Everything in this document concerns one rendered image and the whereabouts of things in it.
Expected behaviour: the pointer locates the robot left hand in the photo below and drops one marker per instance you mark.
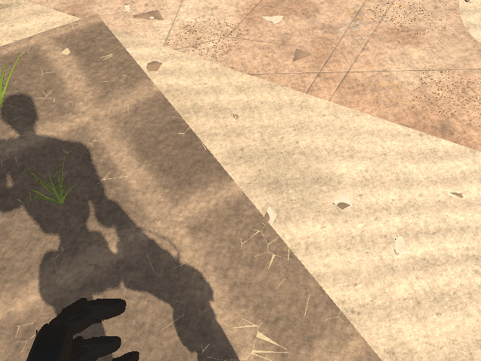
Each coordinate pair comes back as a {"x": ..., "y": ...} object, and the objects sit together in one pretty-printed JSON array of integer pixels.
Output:
[{"x": 54, "y": 341}]

